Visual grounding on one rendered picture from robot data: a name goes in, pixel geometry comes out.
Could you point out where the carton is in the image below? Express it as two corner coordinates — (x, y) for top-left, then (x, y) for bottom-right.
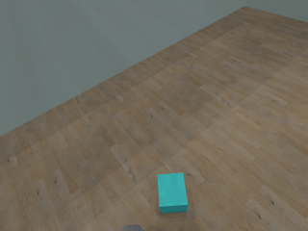
(157, 172), (188, 214)

